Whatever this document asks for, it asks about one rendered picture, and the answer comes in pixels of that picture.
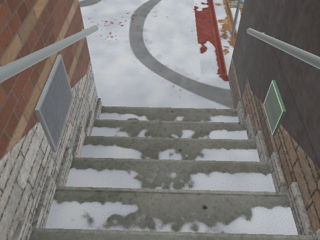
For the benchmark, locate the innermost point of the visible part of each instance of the stairs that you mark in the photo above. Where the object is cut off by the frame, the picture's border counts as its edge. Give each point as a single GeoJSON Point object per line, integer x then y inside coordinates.
{"type": "Point", "coordinates": [162, 173]}
{"type": "Point", "coordinates": [225, 19]}

